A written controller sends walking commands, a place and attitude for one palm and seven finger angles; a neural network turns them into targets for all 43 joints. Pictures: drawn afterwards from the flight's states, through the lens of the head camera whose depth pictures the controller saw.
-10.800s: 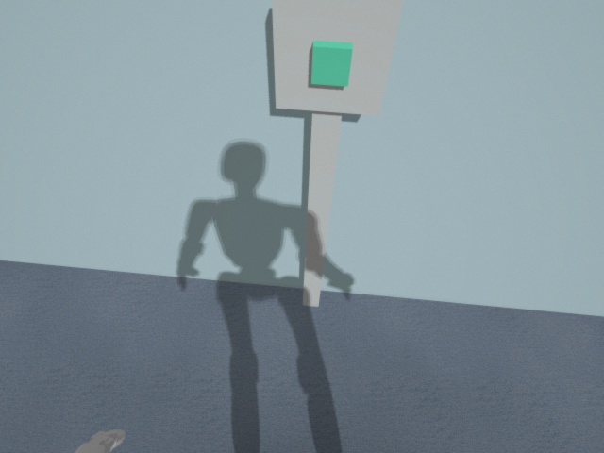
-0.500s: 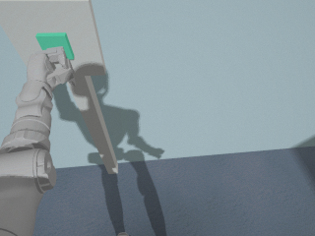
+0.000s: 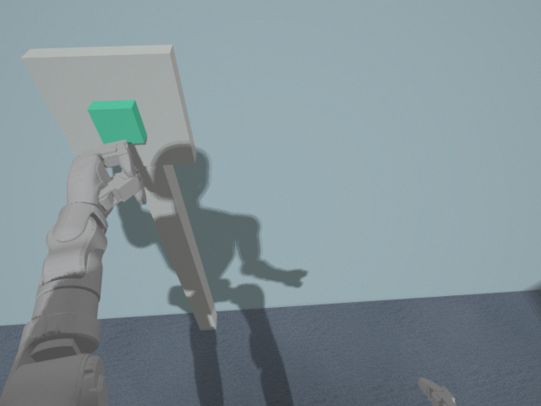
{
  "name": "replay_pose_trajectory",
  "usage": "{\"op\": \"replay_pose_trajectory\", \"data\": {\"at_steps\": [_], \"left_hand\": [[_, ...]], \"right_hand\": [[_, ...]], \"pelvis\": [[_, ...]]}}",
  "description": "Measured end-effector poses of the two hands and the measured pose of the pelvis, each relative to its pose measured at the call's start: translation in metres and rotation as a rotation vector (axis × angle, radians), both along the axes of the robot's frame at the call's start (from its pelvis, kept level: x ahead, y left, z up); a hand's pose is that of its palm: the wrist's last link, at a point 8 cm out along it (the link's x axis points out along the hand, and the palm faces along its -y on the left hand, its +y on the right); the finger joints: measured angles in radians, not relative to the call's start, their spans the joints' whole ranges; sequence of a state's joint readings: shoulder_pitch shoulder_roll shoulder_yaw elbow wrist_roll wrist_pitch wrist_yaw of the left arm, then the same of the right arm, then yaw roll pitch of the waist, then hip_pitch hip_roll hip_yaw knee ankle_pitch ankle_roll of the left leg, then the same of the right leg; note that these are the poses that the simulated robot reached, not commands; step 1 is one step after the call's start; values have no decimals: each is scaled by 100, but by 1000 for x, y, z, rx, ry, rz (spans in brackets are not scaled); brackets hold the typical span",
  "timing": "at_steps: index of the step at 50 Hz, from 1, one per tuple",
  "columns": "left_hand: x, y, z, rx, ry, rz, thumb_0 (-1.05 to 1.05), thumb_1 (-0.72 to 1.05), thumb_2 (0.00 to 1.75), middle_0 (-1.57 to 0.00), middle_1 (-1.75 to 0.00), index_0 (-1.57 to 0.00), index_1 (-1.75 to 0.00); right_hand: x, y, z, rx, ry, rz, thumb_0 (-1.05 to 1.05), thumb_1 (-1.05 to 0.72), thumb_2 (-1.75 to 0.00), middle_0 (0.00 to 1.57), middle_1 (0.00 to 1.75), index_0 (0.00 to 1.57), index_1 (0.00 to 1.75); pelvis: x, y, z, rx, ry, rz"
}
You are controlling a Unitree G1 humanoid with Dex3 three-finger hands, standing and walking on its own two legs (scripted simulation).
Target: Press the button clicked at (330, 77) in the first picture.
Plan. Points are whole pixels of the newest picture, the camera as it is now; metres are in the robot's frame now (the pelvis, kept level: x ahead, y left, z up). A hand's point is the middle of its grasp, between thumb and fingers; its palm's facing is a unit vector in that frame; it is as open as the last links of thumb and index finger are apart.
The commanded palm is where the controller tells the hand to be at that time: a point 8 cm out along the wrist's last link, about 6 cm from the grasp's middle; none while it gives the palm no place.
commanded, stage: pull the fist back off the button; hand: left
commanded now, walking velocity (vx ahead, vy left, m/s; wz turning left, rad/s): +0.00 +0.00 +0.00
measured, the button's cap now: (119, 121) +0.49 +0.25 +0.18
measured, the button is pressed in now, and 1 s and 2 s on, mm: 0 0 0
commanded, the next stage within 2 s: draw the hand back to the body in 0.18 s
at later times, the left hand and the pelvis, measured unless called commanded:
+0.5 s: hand (121, 198) +0.35 +0.21 +0.16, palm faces +0.10 -0.99 -0.01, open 3.1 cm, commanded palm +0.30 +0.27 +0.16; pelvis +0.00 -0.01 +0.00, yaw +1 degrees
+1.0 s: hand (69, 275) +0.24 +0.24 +0.15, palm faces +0.34 -0.91 -0.22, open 3.1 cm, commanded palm +0.19 +0.27 +0.18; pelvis -0.02 +0.00 +0.01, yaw +1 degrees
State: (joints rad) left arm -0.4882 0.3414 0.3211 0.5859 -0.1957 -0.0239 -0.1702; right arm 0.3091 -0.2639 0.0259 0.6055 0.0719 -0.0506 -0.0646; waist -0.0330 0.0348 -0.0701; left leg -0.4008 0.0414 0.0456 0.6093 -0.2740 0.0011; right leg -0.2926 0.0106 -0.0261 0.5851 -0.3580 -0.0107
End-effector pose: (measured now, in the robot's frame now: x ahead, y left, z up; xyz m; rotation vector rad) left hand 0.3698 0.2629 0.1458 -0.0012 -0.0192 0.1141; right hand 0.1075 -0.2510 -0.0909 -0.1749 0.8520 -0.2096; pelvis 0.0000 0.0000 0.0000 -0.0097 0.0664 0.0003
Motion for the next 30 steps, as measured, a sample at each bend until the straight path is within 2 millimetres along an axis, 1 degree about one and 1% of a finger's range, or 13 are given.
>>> {"op": "replay_pose_trajectory", "data": {"at_steps": [7,10,13,17,21,24,30], "left_hand": [[-29,7,5,9,-12,13,2,89,90,-130,-150,-130,-150],[-35,9,4,3,14,16,2,90,90,-131,-150,-130,-150],[-35,8,5,1,26,15,2,90,90,-131,-150,-130,-150],[-30,3,9,-2,17,2,2,90,90,-131,-150,-130,-150],[-32,-1,13,-1,-1,-12,2,90,90,-130,-150,-130,-150],[-43,0,14,7,-9,-14,2,90,90,-130,-150,-130,-150],[-78,9,10,10,-1,12,1,90,90,-130,-150,-130,-150]], "right_hand": [[38,4,10,1,-74,54,2,-90,-90,20,30,20,30],[49,6,13,-6,-93,75,1,-90,-90,20,30,20,30],[56,8,16,-13,-104,90,1,-90,-90,20,30,20,30],[55,9,16,-14,-105,95,1,-90,-90,20,30,21,30],[47,8,15,2,-104,74,1,-90,-90,20,30,21,30],[39,7,13,20,-105,57,2,-90,-90,20,30,21,30],[33,7,12,30,-108,56,2,-90,-90,20,30,20,30]], "pelvis": [[4,-4,2,2,-26,18],[2,-5,2,1,-34,32],[-1,-7,2,0,-38,43],[-4,-8,2,0,-36,46],[-3,-8,3,3,-37,31],[-1,-8,4,7,-45,17],[-1,-7,5,10,-72,12]]}}
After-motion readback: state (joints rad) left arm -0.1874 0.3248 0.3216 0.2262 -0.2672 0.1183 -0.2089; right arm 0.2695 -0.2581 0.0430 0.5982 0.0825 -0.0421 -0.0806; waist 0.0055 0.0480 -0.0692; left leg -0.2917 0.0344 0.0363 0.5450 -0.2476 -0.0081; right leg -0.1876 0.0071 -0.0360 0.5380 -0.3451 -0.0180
